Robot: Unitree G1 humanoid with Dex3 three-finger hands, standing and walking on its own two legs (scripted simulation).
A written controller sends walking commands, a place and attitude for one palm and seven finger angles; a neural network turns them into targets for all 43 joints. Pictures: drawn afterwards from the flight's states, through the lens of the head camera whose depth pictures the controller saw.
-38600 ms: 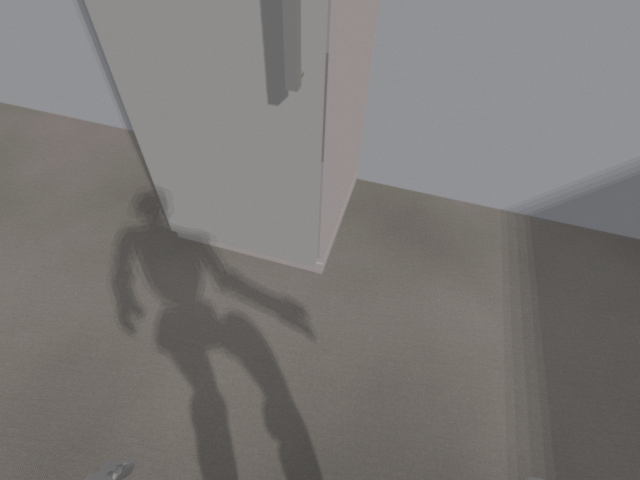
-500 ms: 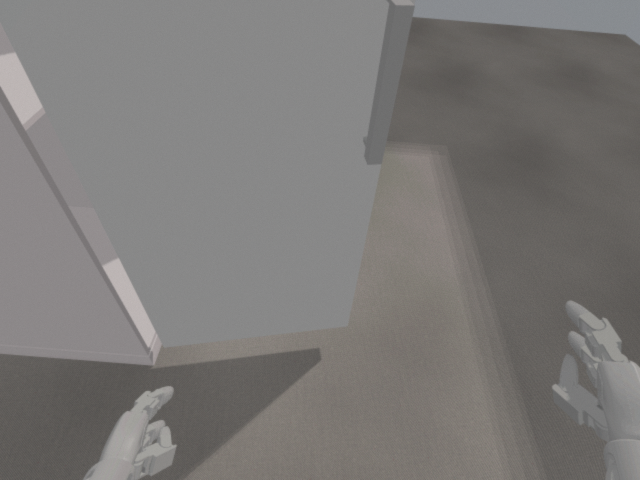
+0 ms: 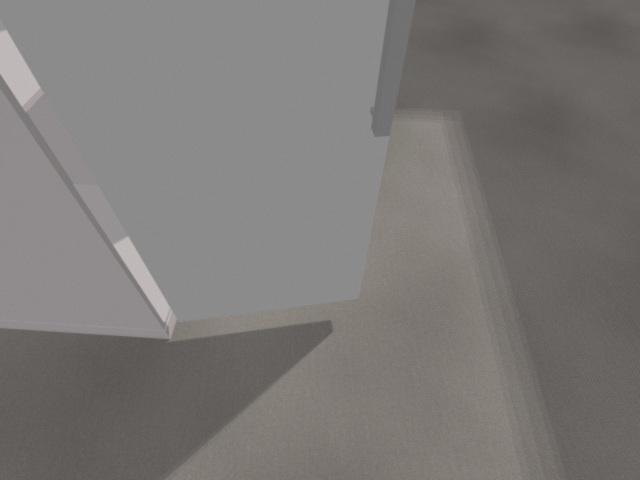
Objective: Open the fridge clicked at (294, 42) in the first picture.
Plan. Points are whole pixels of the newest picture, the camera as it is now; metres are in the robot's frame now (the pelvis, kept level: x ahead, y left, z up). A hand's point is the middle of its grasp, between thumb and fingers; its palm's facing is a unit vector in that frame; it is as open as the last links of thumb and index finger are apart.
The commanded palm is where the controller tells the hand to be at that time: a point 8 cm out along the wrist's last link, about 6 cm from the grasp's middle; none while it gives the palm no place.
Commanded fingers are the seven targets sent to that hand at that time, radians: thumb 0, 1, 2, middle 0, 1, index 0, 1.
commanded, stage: let the arm hang, fingers relaxed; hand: right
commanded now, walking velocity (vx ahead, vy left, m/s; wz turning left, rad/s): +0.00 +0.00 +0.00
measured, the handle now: (388, 52) +0.70 -0.06 +0.18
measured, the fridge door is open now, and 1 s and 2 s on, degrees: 78 78 78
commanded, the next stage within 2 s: look to check the result in 0.50 s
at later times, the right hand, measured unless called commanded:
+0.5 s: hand out of the picture +0.07 -0.18 -0.17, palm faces -0.01 +0.98 -0.19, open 7.3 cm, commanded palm none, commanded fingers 0.00 -0.90 -0.90 0.20 0.30 0.20 0.30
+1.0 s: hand out of the picture +0.04 -0.17 -0.17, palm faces -0.01 +0.98 -0.18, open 7.3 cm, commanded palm none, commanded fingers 0.00 -0.90 -0.90 0.20 0.30 0.20 0.30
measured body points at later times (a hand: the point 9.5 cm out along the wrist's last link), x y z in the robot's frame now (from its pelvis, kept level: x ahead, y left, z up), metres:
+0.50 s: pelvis +0.02 +0.00 +0.01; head +0.04 -0.01 +0.46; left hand +0.05 +0.23 -0.15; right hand +0.07 -0.23 -0.15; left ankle +0.02 +0.12 -0.74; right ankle +0.05 -0.09 -0.74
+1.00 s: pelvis +0.04 +0.00 +0.01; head +0.06 -0.01 +0.46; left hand +0.05 +0.22 -0.15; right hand +0.05 -0.22 -0.16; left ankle +0.02 +0.12 -0.74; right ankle +0.05 -0.09 -0.74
